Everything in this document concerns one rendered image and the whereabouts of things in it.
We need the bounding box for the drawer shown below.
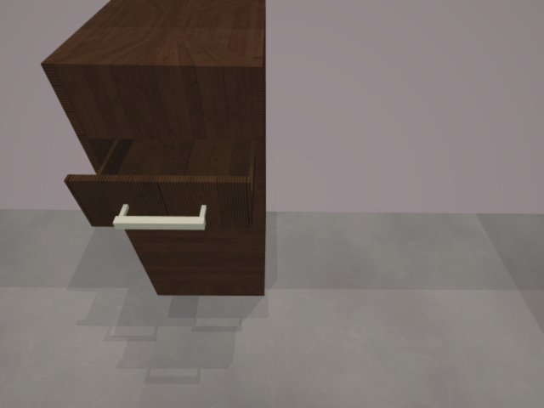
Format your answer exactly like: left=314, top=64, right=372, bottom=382
left=64, top=139, right=256, bottom=228

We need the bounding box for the handle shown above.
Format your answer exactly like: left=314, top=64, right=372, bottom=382
left=113, top=204, right=207, bottom=230

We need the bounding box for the cabinet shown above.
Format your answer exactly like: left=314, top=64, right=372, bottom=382
left=41, top=0, right=266, bottom=296

